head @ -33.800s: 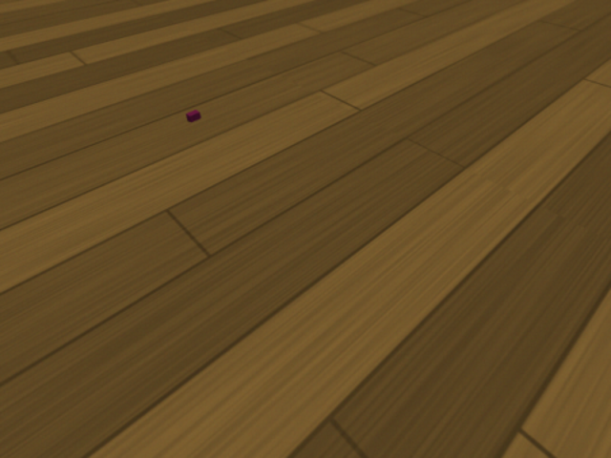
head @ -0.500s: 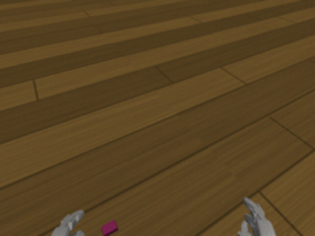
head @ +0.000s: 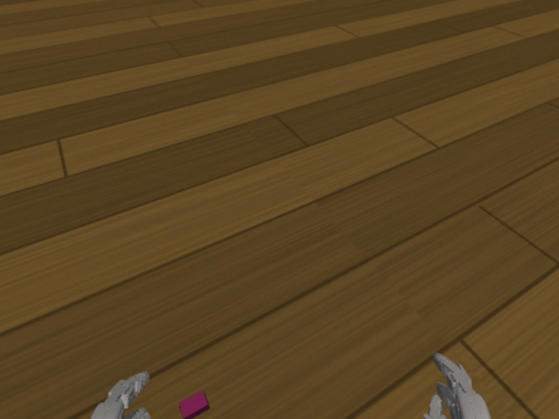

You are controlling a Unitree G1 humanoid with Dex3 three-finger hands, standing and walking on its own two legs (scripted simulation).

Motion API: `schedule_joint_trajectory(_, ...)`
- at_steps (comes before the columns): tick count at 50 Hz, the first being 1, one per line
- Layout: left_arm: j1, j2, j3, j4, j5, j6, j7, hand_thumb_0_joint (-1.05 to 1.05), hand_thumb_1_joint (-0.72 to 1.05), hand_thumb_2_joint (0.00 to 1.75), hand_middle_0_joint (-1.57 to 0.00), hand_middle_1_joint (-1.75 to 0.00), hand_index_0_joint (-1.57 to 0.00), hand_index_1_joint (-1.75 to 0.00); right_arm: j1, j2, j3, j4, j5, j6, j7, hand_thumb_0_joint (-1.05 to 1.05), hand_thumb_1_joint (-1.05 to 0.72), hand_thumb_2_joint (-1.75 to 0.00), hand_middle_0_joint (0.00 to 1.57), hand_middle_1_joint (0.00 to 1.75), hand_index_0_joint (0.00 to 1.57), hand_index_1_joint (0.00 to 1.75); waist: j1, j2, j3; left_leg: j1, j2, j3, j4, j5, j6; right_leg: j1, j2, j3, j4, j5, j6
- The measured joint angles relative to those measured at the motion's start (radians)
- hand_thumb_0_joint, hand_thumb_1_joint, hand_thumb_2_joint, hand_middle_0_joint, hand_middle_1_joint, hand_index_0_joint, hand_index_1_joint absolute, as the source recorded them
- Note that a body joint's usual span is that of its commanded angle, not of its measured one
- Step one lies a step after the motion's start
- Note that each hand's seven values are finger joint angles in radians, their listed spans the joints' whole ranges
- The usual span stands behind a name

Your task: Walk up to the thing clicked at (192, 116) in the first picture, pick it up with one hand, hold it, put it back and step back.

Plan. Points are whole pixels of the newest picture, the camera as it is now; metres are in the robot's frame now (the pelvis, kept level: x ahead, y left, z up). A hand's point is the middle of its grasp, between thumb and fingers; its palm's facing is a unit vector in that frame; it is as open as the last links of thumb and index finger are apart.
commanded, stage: home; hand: left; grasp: from above
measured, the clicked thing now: (194, 405) +0.36 +0.27 -0.69
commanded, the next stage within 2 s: stand in 0.38 s
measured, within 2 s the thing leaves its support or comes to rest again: neither
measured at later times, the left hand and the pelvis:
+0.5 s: hand out of the picture +0.16 +0.18 -0.05, palm faces +0.04 -0.97 -0.22, open 7.4 cm; pelvis +0.00 +0.00 +0.00, yaw +0 degrees
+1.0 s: hand out of the picture +0.03 +0.25 -0.11, palm faces +0.05 -0.95 -0.31, open 7.4 cm; pelvis -0.01 +0.02 +0.05, yaw +0 degrees
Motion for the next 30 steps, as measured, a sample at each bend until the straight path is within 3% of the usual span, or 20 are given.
schedule_joint_trajectory(24,0.0,0.002,0.001,0.002,-0.002,-0.001,0.0,0.01,0.9,0.89,-0.2,-0.29,-0.2,-0.3,-0.002,0.001,-0.003,-0.004,0.001,0.008,0.005,0.02,-0.9,-0.89,0.21,0.3,0.2,0.3,-0.002,0.001,0.0,0.004,0.0,-0.001,0.001,-0.005,0.0,0.005,0.0,-0.001,-0.001,-0.005,0.001)
schedule_joint_trajectory(27,-0.132,0.022,-0.025,0.239,0.065,-0.182,0.01,0.01,0.9,0.89,-0.2,-0.29,-0.2,-0.3,-0.06,-0.016,-0.017,0.094,-0.076,0.073,0.058,0.01,-0.9,-0.89,0.21,0.3,0.2,0.3,0.032,-0.027,0.094,0.097,-0.014,0.016,-0.044,0.017,0.007,0.083,-0.014,0.014,-0.02,0.005,-0.002)
schedule_joint_trajectory(30,-0.239,0.042,-0.023,0.478,0.099,-0.289,0.011,0.01,0.9,0.89,-0.21,-0.3,-0.21,-0.3,-0.107,-0.045,-0.021,0.193,-0.088,0.153,0.124,0.01,-0.9,-0.89,0.21,0.3,0.2,0.3,0.055,-0.05,0.146,0.169,-0.03,0.03,-0.108,0.051,0.011,0.142,-0.03,0.027,-0.056,0.024,0.0)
